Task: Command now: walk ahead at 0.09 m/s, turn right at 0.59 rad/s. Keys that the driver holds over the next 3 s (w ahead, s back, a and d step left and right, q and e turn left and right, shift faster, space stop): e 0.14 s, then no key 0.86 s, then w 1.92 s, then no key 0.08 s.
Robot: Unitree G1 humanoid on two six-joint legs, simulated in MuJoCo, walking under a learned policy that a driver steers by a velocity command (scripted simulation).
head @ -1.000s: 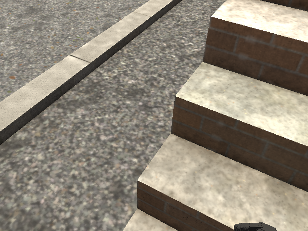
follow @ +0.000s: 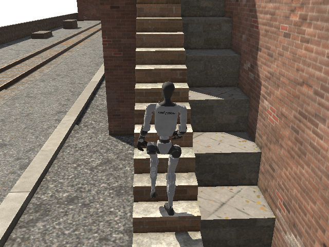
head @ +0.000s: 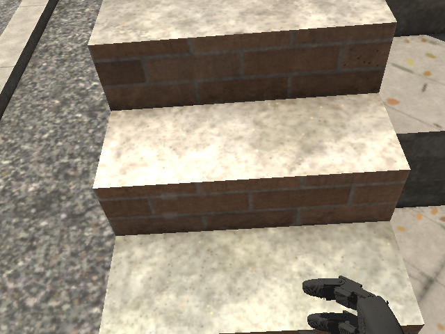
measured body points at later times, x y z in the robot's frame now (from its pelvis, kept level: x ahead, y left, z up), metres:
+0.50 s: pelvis +0.08 -0.02 -0.01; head +0.11 -0.02 +0.44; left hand +0.24 +0.16 -0.14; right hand +0.17 -0.30 -0.11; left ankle +0.05 +0.14 -0.41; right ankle -0.03 -0.13 -0.75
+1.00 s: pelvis +0.13 +0.00 +0.10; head +0.12 -0.02 +0.55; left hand +0.28 +0.19 -0.03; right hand +0.18 -0.22 -0.05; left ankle +0.20 +0.11 -0.56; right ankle +0.01 -0.08 -0.63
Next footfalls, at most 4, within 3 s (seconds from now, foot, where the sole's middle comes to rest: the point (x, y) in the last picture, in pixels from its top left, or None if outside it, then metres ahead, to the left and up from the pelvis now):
0.08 left None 0.02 0.09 -0.78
0.36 right None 0.01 -0.13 -0.78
0.62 left None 0.24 0.10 -0.59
1.08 right None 0.00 -0.08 -0.77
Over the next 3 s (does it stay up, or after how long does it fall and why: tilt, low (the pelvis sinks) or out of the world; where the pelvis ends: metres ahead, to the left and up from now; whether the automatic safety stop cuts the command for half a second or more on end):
stays up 0.55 -0.03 0.37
